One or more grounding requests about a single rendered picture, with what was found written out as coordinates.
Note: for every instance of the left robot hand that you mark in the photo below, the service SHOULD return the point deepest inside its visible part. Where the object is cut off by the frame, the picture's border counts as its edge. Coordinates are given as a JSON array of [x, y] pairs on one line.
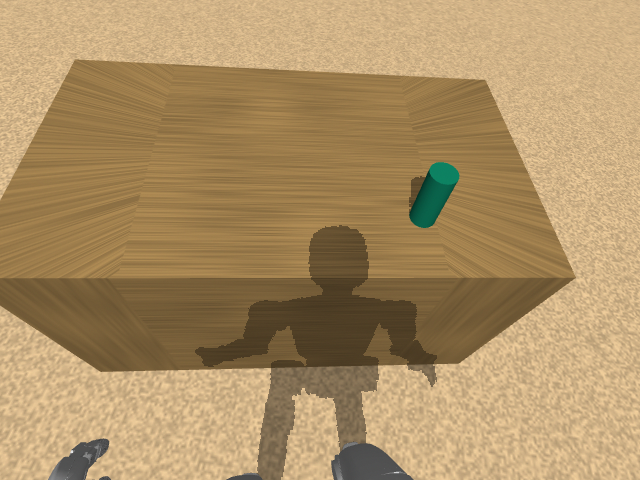
[[82, 457]]

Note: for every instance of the can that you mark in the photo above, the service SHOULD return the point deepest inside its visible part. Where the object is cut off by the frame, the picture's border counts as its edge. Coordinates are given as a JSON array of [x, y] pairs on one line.
[[435, 191]]

